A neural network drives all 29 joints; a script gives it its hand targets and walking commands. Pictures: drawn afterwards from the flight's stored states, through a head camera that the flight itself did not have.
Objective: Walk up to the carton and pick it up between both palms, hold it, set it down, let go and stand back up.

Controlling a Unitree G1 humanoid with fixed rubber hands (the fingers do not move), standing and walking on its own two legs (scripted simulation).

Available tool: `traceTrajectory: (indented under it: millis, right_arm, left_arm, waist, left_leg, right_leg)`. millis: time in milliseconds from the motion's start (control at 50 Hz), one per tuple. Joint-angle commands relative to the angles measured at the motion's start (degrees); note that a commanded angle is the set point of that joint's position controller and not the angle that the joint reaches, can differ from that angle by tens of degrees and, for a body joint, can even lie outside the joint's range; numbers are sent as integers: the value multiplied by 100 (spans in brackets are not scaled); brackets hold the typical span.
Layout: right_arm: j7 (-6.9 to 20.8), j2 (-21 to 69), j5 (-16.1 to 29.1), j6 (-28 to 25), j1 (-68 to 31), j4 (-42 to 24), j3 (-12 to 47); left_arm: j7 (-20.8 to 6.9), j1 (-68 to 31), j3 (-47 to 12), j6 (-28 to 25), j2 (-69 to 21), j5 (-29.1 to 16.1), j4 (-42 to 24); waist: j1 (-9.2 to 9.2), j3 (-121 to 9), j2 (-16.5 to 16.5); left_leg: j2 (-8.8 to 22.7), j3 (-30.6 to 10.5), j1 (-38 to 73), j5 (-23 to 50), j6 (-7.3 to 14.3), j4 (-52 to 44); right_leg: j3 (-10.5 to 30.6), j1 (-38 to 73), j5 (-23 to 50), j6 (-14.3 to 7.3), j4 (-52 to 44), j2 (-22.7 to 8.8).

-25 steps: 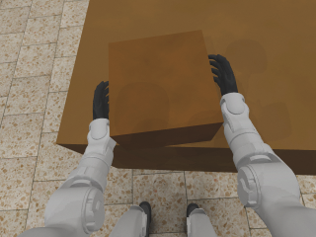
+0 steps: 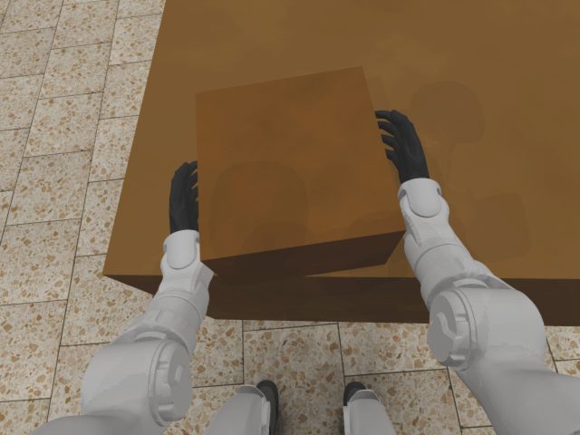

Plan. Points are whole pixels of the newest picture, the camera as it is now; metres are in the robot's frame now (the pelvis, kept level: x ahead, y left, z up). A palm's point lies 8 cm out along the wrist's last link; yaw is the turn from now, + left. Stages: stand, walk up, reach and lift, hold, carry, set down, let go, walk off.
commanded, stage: reach and lift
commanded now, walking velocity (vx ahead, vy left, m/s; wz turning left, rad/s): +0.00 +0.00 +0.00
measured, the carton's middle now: (293, 182) +0.45 +0.04 -0.02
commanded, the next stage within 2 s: none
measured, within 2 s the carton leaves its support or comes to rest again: leaves its support in 1.38 s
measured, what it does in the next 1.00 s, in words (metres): stands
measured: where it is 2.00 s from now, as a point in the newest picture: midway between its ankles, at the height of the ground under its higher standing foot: outside the picture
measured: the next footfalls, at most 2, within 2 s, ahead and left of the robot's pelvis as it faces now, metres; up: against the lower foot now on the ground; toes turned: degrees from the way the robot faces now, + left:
none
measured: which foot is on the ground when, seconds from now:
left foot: down 0.00-1.00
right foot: down 0.00-1.00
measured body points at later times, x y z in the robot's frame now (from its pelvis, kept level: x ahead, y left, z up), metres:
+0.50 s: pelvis +0.00 +0.00 +0.00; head +0.16 -0.03 +0.42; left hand +0.39 +0.20 -0.03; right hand +0.48 -0.12 -0.01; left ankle +0.01 +0.14 -0.69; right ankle +0.03 -0.12 -0.69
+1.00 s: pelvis +0.00 +0.00 +0.00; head +0.15 -0.03 +0.42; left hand +0.39 +0.19 -0.03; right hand +0.48 -0.12 -0.01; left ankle +0.01 +0.14 -0.69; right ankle +0.03 -0.12 -0.69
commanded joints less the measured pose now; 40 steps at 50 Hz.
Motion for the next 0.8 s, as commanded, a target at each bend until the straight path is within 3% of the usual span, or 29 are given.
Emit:
traceTrajectory:
  millis: [0, 20, 60, 80, 100, 120, 140, 200, 220, 240, 280, 320, 360, 400, 440, 460, 480, 500, 520, 540, 560, 620, 640, 660, 680, 700, 740, 760, 780]
  right_arm:
    - [830, 3534, -1146, -292, -2470, 216, 1102]
    - [792, 3472, -1224, -247, -2417, 355, 909]
    - [774, 3542, -1218, -315, -2463, 232, 993]
    - [775, 3542, -1268, -318, -2339, 333, 923]
    - [772, 3567, -1261, -348, -2413, 471, 991]
    - [779, 3514, -1227, -334, -2356, 405, 1022]
    - [791, 3569, -1163, -334, -2434, 389, 1045]
    - [748, 3575, -1172, -316, -2453, 255, 1082]
    - [768, 3675, -1173, -343, -2425, 250, 1154]
    - [777, 3545, -1140, -313, -2461, 357, 995]
    - [766, 3598, -1198, -338, -2481, 427, 861]
    - [742, 3567, -1247, -358, -2423, 472, 960]
    - [719, 3673, -1163, -365, -2436, 332, 1160]
    - [726, 3676, -1108, -352, -2398, 411, 1123]
    - [700, 3735, -1108, -363, -2441, 328, 1144]
    - [730, 3763, -1022, -365, -2615, 166, 1329]
    - [721, 3780, -1006, -365, -2362, 375, 1338]
    - [684, 3755, -1079, -374, -2419, 328, 1312]
    - [663, 3849, -1066, -326, -2388, 337, 1355]
    - [692, 3844, -1023, -308, -2387, 462, 1283]
    - [681, 3939, -961, -325, -2322, 304, 1480]
    - [720, 3961, -1006, -285, -2238, 405, 1543]
    - [736, 3929, -936, -302, -2307, 325, 1591]
    - [754, 3919, -870, -368, -2168, 399, 1719]
    - [758, 3771, -810, -405, -2327, 498, 1649]
    - [719, 3893, -726, -406, -2342, 245, 1940]
    - [709, 3976, -704, -316, -2159, 314, 1967]
    - [715, 4024, -666, -351, -2345, 6, 2107]
    - [718, 4055, -666, -307, -2279, 163, 2072]
  left_arm:
    - [-619, -3955, -1367, -626, -3220, 768, -230]
    - [-663, -4004, -1329, -582, -3158, 774, 34]
    - [-645, -3977, -1401, -622, -3282, 706, -133]
    - [-625, -4023, -1428, -660, -3295, 697, -134]
    - [-615, -4086, -1527, -683, -3368, 708, -215]
    - [-606, -4044, -1492, -675, -3333, 678, -197]
    - [-620, -3945, -1399, -651, -3294, 722, -150]
    - [-695, -3864, -1293, -628, -3201, 705, 135]
    - [-695, -3924, -1323, -683, -3163, 710, 31]
    - [-679, -4092, -1395, -666, -3168, 691, -101]
    - [-648, -4165, -1448, -651, -3330, 779, -73]
    - [-633, -4113, -1458, -705, -3281, 668, -82]
    - [-649, -3983, -1409, -715, -3249, 702, -28]
    - [-642, -3977, -1568, -683, -3409, 638, -62]
    - [-677, -4006, -1613, -685, -3470, 604, -4]
    - [-654, -3896, -1518, -659, -3501, 652, 32]
    - [-642, -3840, -1607, -680, -3458, 709, -118]
    - [-662, -3958, -1621, -678, -3488, 619, 73]
    - [-664, -3910, -1552, -712, -3389, 612, 30]
    - [-677, -4149, -1607, -664, -3404, 674, 75]
    - [-687, -3910, -1576, -707, -3394, 667, -30]
    - [-641, -3959, -1800, -686, -3500, 497, -174]
    - [-621, -3966, -1836, -699, -3564, 512, -278]
    - [-574, -3773, -2176, -692, -3762, 406, -500]
    - [-557, -3714, -2136, -652, -3795, 368, -307]
    - [-565, -3547, -2195, -618, -3897, 289, -328]
    - [-593, -3604, -2185, -601, -3798, 313, -212]
    - [-567, -3512, -2190, -573, -3864, 270, -313]
    - [-605, -3631, -2126, -576, -3720, 303, -275]
  waist:
    - [-118, -4926, -616]
    - [-193, -4714, -564]
    - [-102, -4851, -548]
    - [-289, -5053, -598]
    - [-220, -4960, -514]
    - [-269, -5084, -518]
    - [-144, -4914, -568]
    - [-153, -4821, -903]
    - [-83, -4892, -760]
    - [-232, -4945, -670]
    - [-229, -4980, -483]
    - [-286, -5069, -656]
    - [-151, -5053, -705]
    - [-277, -4991, -665]
    - [-279, -5157, -690]
    - [-97, -5101, -789]
    - [-114, -5119, -605]
    - [-277, -5103, -815]
    - [-194, -5187, -903]
    - [-277, -5060, -808]
    - [-98, -5125, -731]
    - [-238, -5431, -726]
    - [-201, -5453, -714]
    - [-283, -5613, -537]
    - [-312, -5590, -515]
    - [-204, -5699, -553]
    - [-269, -5591, -550]
    - [-128, -5717, -613]
    - [-189, -5680, -661]
  left_leg:
    - [-249, 184, 2161, 2328, -146, 311]
    - [-253, 236, 2045, 2094, -128, 255]
    - [-265, 206, 1862, 2097, -135, 222]
    - [-246, 169, 2032, 2074, -136, 265]
    - [-210, 182, 1950, 2263, -124, 323]
    - [-205, 204, 2118, 2355, -149, 326]
    - [-194, 188, 2042, 2271, -126, 334]
    - [-260, 232, 1702, 1917, -8, 258]
    - [-235, 244, 1774, 2023, -45, 263]
    - [-234, 217, 2049, 1989, -82, 242]
    - [-227, 241, 2028, 1999, -98, 266]
    - [-232, 191, 1813, 1985, -82, 367]
    - [-214, 192, 1749, 1969, -57, 317]
    - [-220, 176, 1869, 1993, -67, 313]
    - [-240, 160, 1793, 2000, -24, 326]
    - [-227, 166, 1692, 1996, -29, 361]
    - [-255, 165, 1719, 2043, -41, 360]
    - [-253, 114, 1588, 1991, -14, 417]
    - [-291, 148, 1513, 1826, 32, 376]
    - [-249, 160, 1556, 1870, 4, 348]
    - [-286, 186, 1547, 2019, 14, 369]
    - [-259, 78, 1544, 1911, 20, 404]
    - [-246, 88, 1603, 2044, 2, 414]
    - [-242, 24, 1796, 2300, -56, 457]
    - [-208, 23, 1854, 2471, -105, 521]
    - [-234, 42, 1916, 2593, -72, 563]
    - [-241, 29, 1887, 2421, -45, 492]
    - [-264, -20, 1621, 2377, -37, 537]
    - [-301, 47, 1614, 2223, -14, 539]
  right_leg:
    - [-1176, 3682, 2823, 32, 14, 262]
    - [-1188, 3664, 2610, -4, -108, 244]
    - [-1177, 3825, 2788, 7, -24, 224]
    - [-1192, 3734, 2805, 23, -20, 227]
    - [-1206, 3723, 2933, 41, 33, 244]
    - [-1190, 3646, 2929, 8, 12, 247]
    - [-1192, 3651, 2799, 23, 16, 268]
    - [-1057, 3904, 2788, 62, 20, 191]
    - [-1051, 3916, 2840, 36, 85, 205]
    - [-1137, 3721, 2681, 25, -20, 220]
    - [-1170, 3582, 2536, 20, -71, 234]
    - [-1129, 3701, 2766, -6, 59, 217]
    - [-1086, 3903, 2863, 26, 107, 216]
    - [-1140, 3699, 2755, 42, 85, 253]
    - [-1103, 3874, 2944, 36, 108, 235]
    - [-1054, 3909, 2871, 23, 146, 257]
    - [-1038, 3820, 2990, 14, 167, 232]
    - [-1057, 3990, 3189, 35, 219, 231]
    - [-976, 3978, 2995, 81, 216, 195]
    - [-1019, 4037, 3020, 62, 199, 233]
    - [-960, 4108, 3274, 60, 238, 214]
    - [-993, 3941, 3169, 58, 300, 236]
    - [-1029, 3959, 3186, 42, 287, 293]
    - [-1052, 3867, 3420, -12, 327, 339]
    - [-1087, 3852, 3532, -9, 325, 363]
    - [-1073, 3852, 3710, 12, 372, 364]
    - [-1035, 3928, 3602, 51, 307, 347]
    - [-1016, 4011, 3604, 42, 399, 367]
    - [-965, 4075, 3562, 70, 431, 331]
